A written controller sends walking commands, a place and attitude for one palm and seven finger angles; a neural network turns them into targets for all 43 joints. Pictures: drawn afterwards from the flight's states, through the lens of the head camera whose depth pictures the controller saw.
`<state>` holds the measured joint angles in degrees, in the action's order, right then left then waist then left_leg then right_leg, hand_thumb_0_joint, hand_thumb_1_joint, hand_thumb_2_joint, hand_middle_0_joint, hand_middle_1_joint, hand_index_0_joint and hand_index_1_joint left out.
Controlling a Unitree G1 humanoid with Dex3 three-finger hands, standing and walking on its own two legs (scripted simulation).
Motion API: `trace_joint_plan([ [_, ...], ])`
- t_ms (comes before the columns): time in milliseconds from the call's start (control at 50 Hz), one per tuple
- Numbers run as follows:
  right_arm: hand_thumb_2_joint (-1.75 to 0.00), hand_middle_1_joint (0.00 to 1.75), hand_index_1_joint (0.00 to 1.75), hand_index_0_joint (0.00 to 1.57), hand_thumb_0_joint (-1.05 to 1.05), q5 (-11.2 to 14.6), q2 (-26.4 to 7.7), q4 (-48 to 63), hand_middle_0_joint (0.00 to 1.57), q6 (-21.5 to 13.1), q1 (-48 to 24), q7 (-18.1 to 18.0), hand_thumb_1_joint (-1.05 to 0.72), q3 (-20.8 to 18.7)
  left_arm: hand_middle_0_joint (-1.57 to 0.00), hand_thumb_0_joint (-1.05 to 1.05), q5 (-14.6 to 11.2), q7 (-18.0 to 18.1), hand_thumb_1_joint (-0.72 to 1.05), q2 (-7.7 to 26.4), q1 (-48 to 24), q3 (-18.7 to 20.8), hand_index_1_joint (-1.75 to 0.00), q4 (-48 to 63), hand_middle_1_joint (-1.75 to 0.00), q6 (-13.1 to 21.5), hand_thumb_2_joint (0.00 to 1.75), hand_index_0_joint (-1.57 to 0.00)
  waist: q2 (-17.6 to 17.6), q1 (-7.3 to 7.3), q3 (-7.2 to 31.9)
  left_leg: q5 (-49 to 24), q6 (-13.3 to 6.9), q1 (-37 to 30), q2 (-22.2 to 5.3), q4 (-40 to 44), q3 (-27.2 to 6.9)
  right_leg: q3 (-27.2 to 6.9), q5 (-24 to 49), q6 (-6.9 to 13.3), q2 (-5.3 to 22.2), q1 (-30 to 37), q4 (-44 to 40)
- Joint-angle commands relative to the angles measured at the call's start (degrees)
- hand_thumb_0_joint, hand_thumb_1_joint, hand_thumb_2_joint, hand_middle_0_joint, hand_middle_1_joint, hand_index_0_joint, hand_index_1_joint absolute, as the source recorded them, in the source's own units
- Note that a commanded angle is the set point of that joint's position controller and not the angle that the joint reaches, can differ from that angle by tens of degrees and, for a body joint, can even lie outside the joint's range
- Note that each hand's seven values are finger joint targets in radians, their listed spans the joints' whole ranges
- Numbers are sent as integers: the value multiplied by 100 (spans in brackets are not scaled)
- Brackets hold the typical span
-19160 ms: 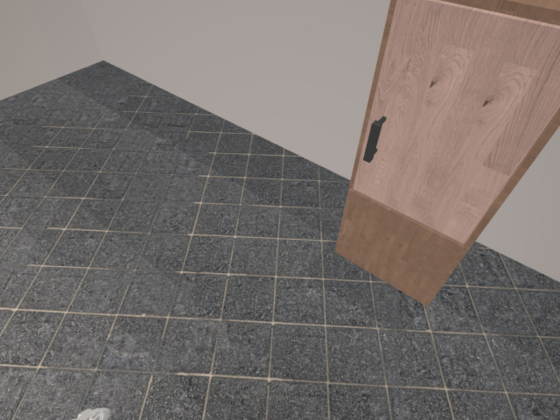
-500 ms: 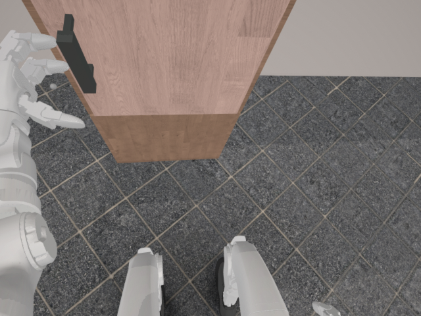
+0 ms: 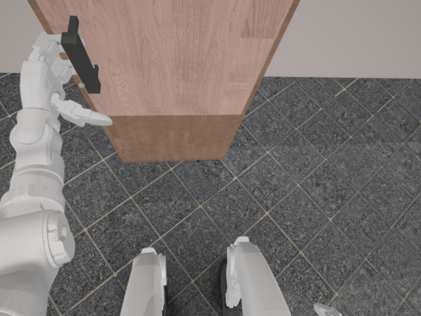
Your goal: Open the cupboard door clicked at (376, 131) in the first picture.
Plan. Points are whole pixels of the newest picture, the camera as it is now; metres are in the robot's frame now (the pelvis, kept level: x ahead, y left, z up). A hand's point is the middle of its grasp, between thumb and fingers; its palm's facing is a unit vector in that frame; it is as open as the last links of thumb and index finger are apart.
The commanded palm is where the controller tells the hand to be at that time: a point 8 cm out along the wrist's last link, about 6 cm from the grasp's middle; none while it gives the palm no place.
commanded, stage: slide the fingers in behind the handle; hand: left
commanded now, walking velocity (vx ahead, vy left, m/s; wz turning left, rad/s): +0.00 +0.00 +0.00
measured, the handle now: (84, 57) +0.56 +0.20 +0.05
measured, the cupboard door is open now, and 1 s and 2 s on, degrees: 0 0 12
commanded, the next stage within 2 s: close the thumb around the handle in 0.68 s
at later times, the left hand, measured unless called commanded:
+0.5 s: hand (96, 84) +0.51 +0.18 +0.04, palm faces +0.01 -1.00 -0.04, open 13.8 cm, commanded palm +0.49 +0.21 +0.04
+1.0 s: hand (94, 84) +0.51 +0.18 +0.04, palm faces +0.01 -1.00 -0.02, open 12.6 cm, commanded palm +0.48 +0.21 +0.04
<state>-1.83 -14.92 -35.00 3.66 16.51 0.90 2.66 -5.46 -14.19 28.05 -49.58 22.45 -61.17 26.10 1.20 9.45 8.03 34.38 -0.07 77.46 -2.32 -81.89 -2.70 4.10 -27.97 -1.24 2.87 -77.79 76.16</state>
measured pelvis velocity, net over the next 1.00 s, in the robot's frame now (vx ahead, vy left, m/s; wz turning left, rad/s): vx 0.00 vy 0.00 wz -0.01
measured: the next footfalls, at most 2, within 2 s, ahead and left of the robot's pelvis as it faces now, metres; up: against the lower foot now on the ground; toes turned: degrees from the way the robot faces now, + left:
none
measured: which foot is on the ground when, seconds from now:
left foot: down 0.00-1.00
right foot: down 0.00-1.00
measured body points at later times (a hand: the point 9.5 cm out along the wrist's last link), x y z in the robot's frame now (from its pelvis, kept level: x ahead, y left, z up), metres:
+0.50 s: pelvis +0.00 -0.01 +0.00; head +0.17 +0.02 +0.41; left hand +0.51 +0.23 +0.04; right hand +0.05 -0.27 -0.12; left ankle +0.02 +0.11 -0.59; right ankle +0.06 -0.14 -0.59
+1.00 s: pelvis +0.00 +0.00 +0.00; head +0.17 +0.03 +0.42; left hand +0.50 +0.23 +0.04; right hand +0.04 -0.26 -0.11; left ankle +0.02 +0.11 -0.59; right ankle +0.06 -0.14 -0.59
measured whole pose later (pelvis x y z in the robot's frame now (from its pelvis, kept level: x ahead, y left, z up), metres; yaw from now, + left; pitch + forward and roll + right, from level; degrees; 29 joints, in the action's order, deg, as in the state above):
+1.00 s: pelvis +0.00 +0.00 +0.00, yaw +0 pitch +29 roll -3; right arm -1.8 -14.6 -34.6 3.9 16.8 1.4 2.5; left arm -4.8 -11.9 25.3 -48.1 21.8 -60.8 28.1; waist 1.5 9.8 8.3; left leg 34.5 -0.4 75.8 -2.5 -81.1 -1.6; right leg 2.8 -27.8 -1.6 2.5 -76.8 75.8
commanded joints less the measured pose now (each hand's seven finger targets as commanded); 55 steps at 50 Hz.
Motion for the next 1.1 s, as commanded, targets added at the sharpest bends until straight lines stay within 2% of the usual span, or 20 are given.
trace_joint_plan([
  [0, -90, 30, 30, 20, 0, -48, -1054, 214, 20, -77, 959, -53, -90, -433, -30, 0, 87, 86, -50, 851, -2545, -208, -120, 1407, -120, 502, 30, -30, 1065, 270, 3292, -2233, -60, -2615, 130, 1092, -151, -60, 1222, 257, -363, 1558, -826],
  [60, -90, 30, 30, 20, 0, -36, -1044, 214, 20, -74, 943, -33, -90, -449, -30, 0, 44, 79, -50, 665, -2371, -313, -120, 1352, -120, 541, 30, -30, 1058, 236, 3380, -2318, -43, -2697, 138, 1119, -152, -54, 1288, 273, -372, 1635, -837],
  [80, -90, 30, 30, 20, 0, -28, -1046, 200, 20, -68, 938, -41, -90, -456, -30, 0, 15, 89, -50, 629, -2346, -289, -120, 1212, -120, 512, 30, -30, 800, 288, 3230, -2146, -68, -2517, 138, 1115, -131, -61, 1223, 251, -374, 1670, -876],
  [140, -90, 30, 30, 20, 0, -25, -1051, 237, 20, -54, 933, -75, -90, -393, -30, 0, 33, 195, -50, 998, -2296, 54, -120, 882, -120, 448, 30, -30, 590, 215, 2967, -1885, -119, -1993, 169, 1108, -49, -120, 1160, 243, -371, 1889, -870],
  [220, -90, 30, 30, 20, 0, -54, -998, 321, 20, -73, 908, -49, -90, -400, -30, 0, 153, 330, -50, 1039, -2370, 59, -120, 1104, -120, 609, 30, -30, 784, 183, 3162, -1983, -118, -2054, 175, 1061, -13, -170, 1247, 246, -363, 1931, -804],
  [260, -90, 30, 30, 20, 0, -53, -983, 308, 20, -67, 904, -25, -90, -414, -30, 0, 132, 316, -50, 730, -2401, -157, -120, 1098, -120, 626, 30, -30, 754, 263, 3142, -1975, -116, -2094, 172, 1052, 3, -169, 1262, 229, -367, 1881, -833],
  [320, -90, 30, 30, 20, 0, -45, -1011, 318, 20, -63, 911, -40, -90, -403, -30, 0, 130, 290, -50, 961, -2416, -19, -120, 1032, -120, 617, 30, -30, 663, 229, 3129, -1849, -136, -1880, 185, 1026, 28, -212, 1244, 236, -367, 2035, -822],
  [360, -90, 30, 30, 20, 0, -43, -1031, 313, 20, -67, 915, -48, -90, -415, -30, 0, 114, 249, -50, 1116, -2423, 103, -120, 1130, -120, 618, 30, -30, 733, 185, 3362, -1914, -129, -1955, 185, 1010, 46, -234, 1330, 226, -357, 2142, -815],
  [460, -90, 30, 30, 20, 0, -11, -1037, 327, 20, -63, 890, -72, -90, -389, -30, 0, 85, 183, -50, 1133, -2348, 128, -120, 933, -120, 522, 30, -30, 652, 183, 3141, -1716, -133, -1796, 183, 1040, 27, -210, 1129, 226, -367, 2045, -821],
  [540, -90, 30, 30, 20, 0, -22, -1040, 325, 20, -77, 923, -59, -90, -401, -30, 0, 48, 198, -50, 1035, -2378, 79, -120, 1043, -120, 519, 30, -30, 780, 177, 3336, -1900, -117, -2025, 179, 1045, -8, -181, 1215, 228, -368, 1965, -795],
  [600, -90, 30, 30, 20, 0, -16, -1042, 333, 20, -80, 903, -65, -90, -390, -30, 0, 21, 204, -50, 1174, -2264, 217, -120, 1029, -120, 508, 30, -30, 587, 170, 3222, -1822, -135, -1811, 179, 1040, 33, -210, 1241, 209, -368, 2138, -825],
  [640, -90, 30, 30, 20, 0, -17, -1034, 357, 20, -90, 897, -55, -90, -392, -30, 0, 45, 182, -50, 1200, -2222, 224, -120, 1141, -120, 558, 30, -30, 771, 94, 3376, -1890, -118, -1959, 185, 1051, 28, -208, 1243, 230, -374, 2109, -797],
  [680, -90, 30, 30, 20, 0, -13, -1035, 346, 20, -85, 889, -58, -90, -399, -30, 0, 39, 188, -50, 1099, -2178, 162, -120, 1115, -120, 551, 30, -30, 666, 150, 3237, -1885, -119, -1969, 167, 1069, 15, -188, 1229, 220, -374, 2037, -811],
  [760, -90, 30, 30, 20, 0, -15, -1053, 353, 20, -83, 883, -63, -90, -398, -30, 0, 46, 184, -50, 1148, -2256, 168, -120, 1201, -120, 583, 30, -30, 803, 149, 3200, -1909, -102, -2073, 156, 1102, -26, -167, 1178, 233, -374, 1913, -794],
  [840, -90, 30, 30, 20, 0, -33, -1069, 318, 20, -79, 920, -38, -90, -425, -32, 0, 20, 198, -28, 986, -2206, 84, -122, 1288, -122, 610, 40, -32, 1002, 114, 3321, -2220, -25, -2538, 129, 1157, -127, -73, 1229, 263, -370, 1667, -749],
  [880, -90, 30, 30, 20, 0, -18, -1053, 311, 20, -70, 909, -30, -90, -436, -32, 0, -1, 210, -16, 805, -2072, -12, -124, 1180, -124, 575, 44, -32, 763, 148, 3208, -2166, -40, -2453, 127, 1164, -109, -71, 1225, 247, -381, 1717, -799],
  [920, -90, 30, 30, 20, 0, -28, -1057, 317, 20, -68, 906, -42, -90, -431, -33, 0, 9, 251, -5, 956, -2115, 105, -125, 1243, -125, 598, 49, -33, 794, 114, 3196, -2132, -59, -2354, 140, 1152, -83, -99, 1244, 256, -373, 1790, -779],
  [1000, -90, 30, 30, 20, 0, -24, -1020, 333, 20, -52, 889, -32, -90, -435, -35, 0, 31, 280, 17, 889, -1922, 93, -127, 1216, -127, 618, 59, -35, 686, 84, 3190, -2173, -55, -2275, 153, 1160, -43, -115, 1345, 238, -377, 1957, -813],
  [1040, -90, 30, 30, 20, 0, -42, -1026, 329, 20, -46, 889, -33, -90, -424, -36, 0, 39, 279, 28, 984, -1980, 144, -128, 1316, -128, 670, 64, -36, 848, 45, 3246, -2269, -38, -2368, 152, 1163, -54, -110, 1370, 252, -367, 1923, -777],
  [1080, -90, 30, 30, 20, 0, -31, -1013, 345, 20, -48, 852, -30, -90, -431, -36, 0, 0, 278, 40, 936, -1900, 145, -130, 1311, -130, 681, 68, -36, 670, 57, 3181, -2203, -53, -2278, 156, 1168, -29, -121, 1384, 240, -372, 2032, -819],
])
